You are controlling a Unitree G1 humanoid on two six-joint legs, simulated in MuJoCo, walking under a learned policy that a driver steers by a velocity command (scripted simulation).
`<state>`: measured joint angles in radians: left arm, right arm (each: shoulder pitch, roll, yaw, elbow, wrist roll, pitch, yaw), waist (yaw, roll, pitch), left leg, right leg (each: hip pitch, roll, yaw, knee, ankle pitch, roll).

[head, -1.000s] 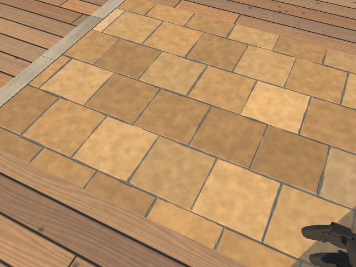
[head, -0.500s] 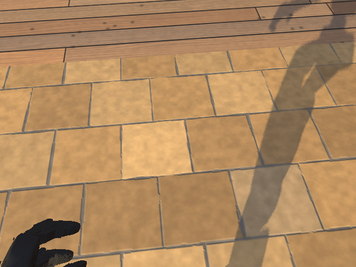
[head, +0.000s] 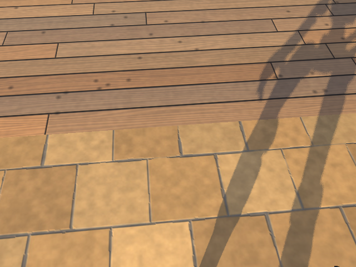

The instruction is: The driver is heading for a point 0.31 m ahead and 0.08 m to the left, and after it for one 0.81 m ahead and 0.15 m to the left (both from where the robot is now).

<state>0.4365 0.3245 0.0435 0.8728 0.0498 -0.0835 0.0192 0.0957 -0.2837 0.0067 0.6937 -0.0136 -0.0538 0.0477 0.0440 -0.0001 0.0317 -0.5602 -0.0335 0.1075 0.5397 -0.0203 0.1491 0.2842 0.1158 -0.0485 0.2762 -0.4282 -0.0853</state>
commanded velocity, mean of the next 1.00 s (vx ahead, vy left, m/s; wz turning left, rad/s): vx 0.24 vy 0.00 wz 0.31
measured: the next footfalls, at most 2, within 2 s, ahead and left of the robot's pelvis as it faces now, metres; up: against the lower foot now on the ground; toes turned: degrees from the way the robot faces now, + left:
right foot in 0.38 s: +0.55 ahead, +0.01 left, +0.00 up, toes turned +33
left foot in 0.76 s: +0.38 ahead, +0.18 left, +0.00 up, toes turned +24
